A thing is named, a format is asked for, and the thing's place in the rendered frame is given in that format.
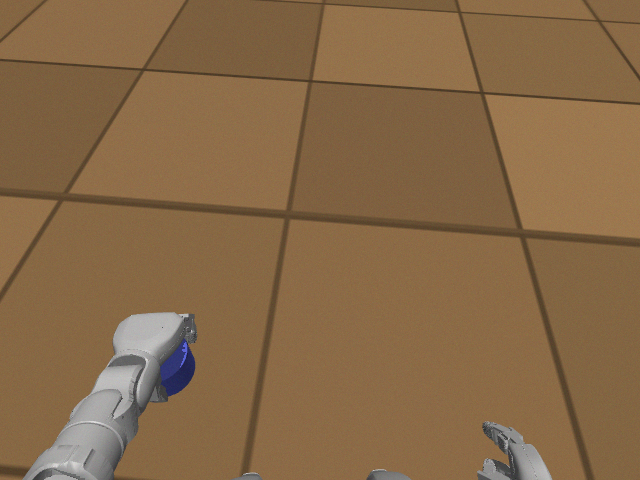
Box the right robot hand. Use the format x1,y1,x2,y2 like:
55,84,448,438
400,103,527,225
477,421,553,480

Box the left robot arm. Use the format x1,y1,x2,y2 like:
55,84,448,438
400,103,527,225
22,349,160,480

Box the tin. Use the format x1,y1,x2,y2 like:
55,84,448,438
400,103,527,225
160,338,195,396

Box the left robot hand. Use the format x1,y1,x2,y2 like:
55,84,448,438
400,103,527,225
113,312,197,403

